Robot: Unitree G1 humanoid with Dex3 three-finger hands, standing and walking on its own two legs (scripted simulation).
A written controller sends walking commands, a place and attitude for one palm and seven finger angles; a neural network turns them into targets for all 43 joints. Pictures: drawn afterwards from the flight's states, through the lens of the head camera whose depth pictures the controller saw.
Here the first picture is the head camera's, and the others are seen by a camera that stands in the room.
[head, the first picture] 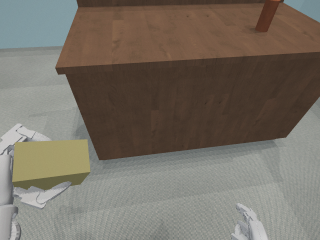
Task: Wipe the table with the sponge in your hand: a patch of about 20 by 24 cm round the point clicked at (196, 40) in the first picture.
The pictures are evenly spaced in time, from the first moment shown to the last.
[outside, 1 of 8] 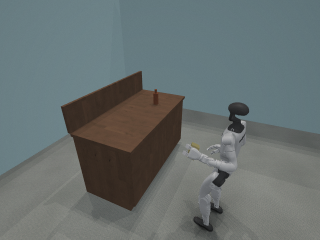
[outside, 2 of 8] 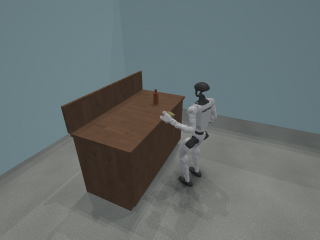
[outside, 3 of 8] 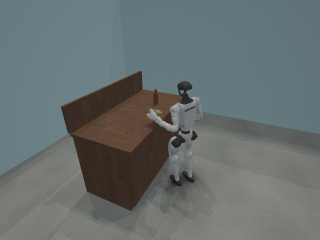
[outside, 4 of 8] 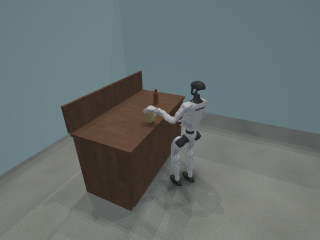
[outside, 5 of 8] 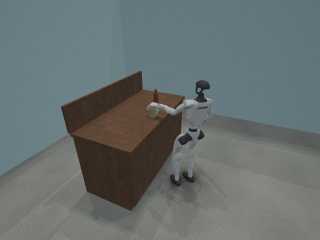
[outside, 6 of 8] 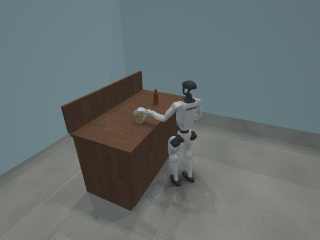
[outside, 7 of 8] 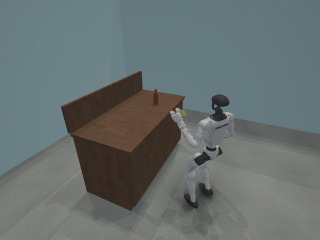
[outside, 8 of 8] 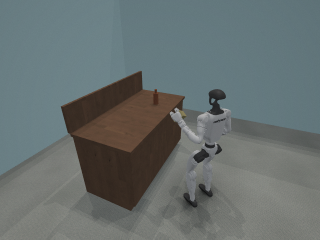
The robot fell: no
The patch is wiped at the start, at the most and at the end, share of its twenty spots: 0.00 1.00 1.00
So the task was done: yes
